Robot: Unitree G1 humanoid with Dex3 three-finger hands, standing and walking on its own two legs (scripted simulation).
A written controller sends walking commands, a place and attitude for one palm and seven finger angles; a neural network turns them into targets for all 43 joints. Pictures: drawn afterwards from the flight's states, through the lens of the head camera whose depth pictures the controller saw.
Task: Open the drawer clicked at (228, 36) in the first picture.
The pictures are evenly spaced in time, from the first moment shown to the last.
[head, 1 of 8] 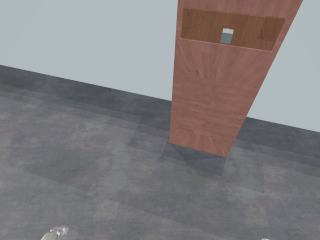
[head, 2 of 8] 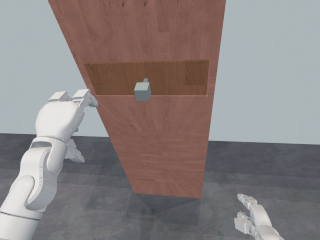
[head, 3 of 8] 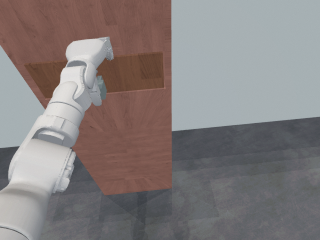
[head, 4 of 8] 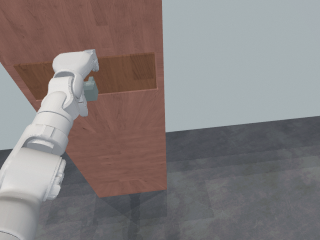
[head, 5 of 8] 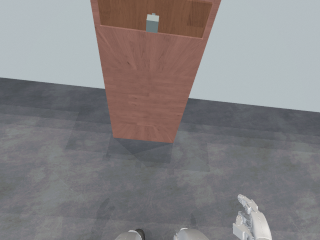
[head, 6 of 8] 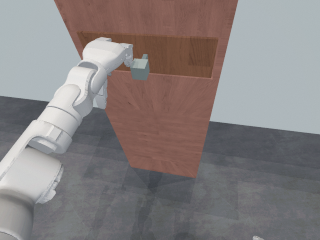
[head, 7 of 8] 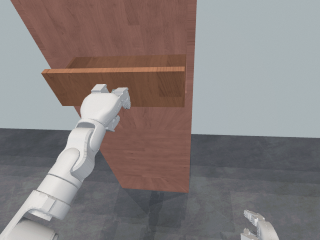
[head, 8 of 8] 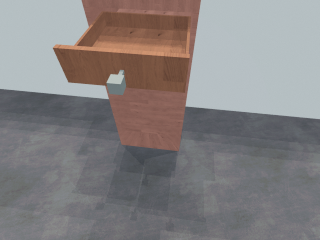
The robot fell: no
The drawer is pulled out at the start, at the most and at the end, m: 0.00 0.30 0.29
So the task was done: yes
